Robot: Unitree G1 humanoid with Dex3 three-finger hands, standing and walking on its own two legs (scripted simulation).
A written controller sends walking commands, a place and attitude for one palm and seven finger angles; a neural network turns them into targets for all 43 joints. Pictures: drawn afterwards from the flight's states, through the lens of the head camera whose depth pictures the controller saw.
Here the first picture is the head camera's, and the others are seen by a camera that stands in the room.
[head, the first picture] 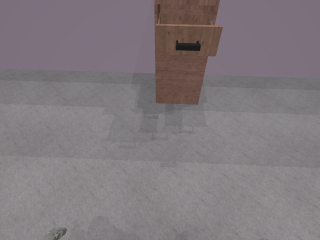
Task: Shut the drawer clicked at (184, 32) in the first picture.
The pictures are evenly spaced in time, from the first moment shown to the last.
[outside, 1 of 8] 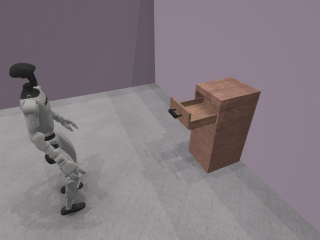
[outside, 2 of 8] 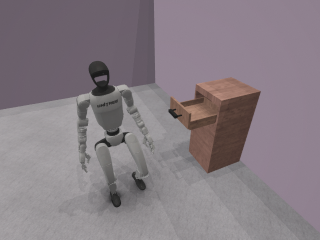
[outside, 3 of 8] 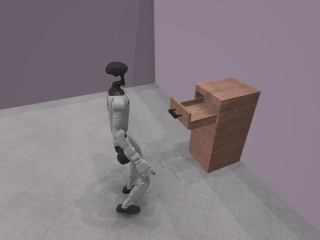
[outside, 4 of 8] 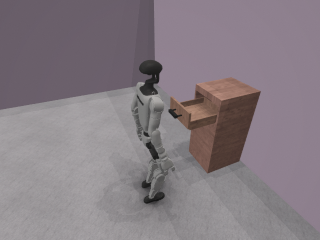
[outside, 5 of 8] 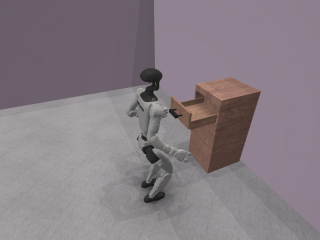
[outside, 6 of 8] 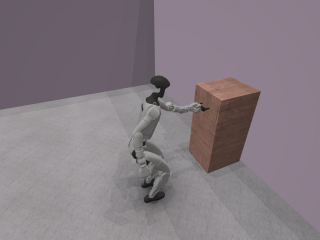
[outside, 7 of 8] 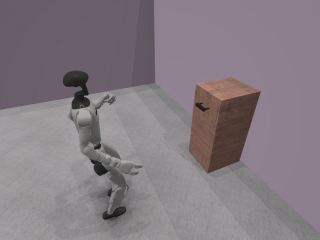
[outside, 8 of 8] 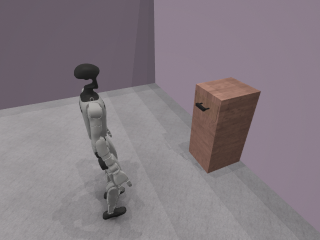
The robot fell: no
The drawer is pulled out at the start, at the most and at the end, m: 0.29 0.29 0.00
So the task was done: yes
